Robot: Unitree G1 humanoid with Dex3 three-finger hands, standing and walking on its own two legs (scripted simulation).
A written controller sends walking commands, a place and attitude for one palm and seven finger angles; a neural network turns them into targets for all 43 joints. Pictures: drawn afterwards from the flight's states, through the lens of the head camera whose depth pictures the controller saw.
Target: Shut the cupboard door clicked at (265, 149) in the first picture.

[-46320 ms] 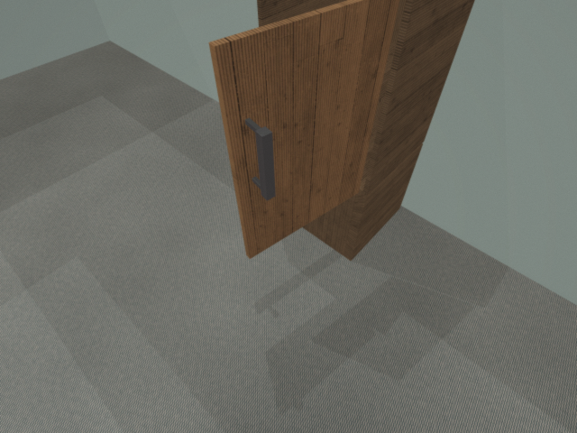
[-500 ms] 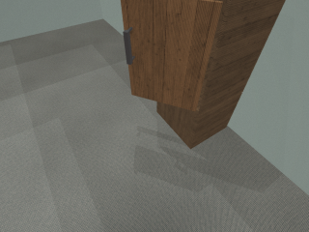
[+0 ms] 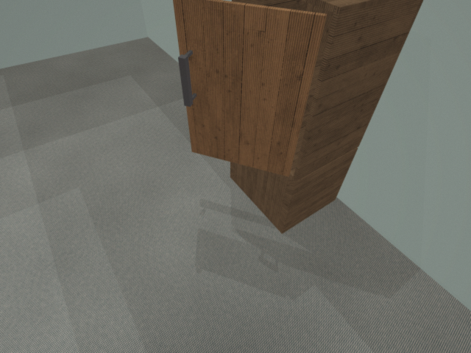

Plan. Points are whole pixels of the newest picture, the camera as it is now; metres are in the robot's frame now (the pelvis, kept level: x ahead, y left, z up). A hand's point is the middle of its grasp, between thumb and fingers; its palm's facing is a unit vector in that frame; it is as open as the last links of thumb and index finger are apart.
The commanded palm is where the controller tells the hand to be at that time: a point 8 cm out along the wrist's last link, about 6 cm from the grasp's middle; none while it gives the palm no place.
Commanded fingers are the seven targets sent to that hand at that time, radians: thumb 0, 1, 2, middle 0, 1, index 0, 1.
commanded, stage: look to check the result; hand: left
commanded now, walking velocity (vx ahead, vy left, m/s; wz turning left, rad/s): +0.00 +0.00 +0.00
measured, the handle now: (189, 78) +0.91 +0.20 +0.01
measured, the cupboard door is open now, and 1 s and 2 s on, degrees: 36 36 36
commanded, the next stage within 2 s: walk to a spot facing it in 0.50 s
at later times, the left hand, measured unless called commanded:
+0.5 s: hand out of the picture +0.05 +0.22 -0.16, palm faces -0.01 -0.95 -0.30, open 7.4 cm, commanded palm none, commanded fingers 0.00 0.90 0.90 -0.20 -0.30 -0.20 -0.30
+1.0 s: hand out of the picture +0.04 +0.21 -0.20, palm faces +0.18 -0.96 -0.23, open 7.4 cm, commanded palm none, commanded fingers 0.00 0.90 0.90 -0.20 -0.30 -0.20 -0.30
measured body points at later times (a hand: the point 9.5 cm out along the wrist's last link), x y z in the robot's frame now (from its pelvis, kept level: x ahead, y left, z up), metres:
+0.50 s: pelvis +0.01 -0.01 +0.00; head +0.02 -0.01 +0.45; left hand +0.05 +0.27 -0.14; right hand +0.07 -0.28 -0.15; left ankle +0.03 +0.10 -0.75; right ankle -0.01 -0.11 -0.75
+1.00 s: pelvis +0.02 +0.00 -0.02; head +0.05 +0.02 +0.43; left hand +0.03 +0.26 -0.18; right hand +0.08 -0.24 -0.17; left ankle +0.02 +0.12 -0.74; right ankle -0.01 -0.11 -0.75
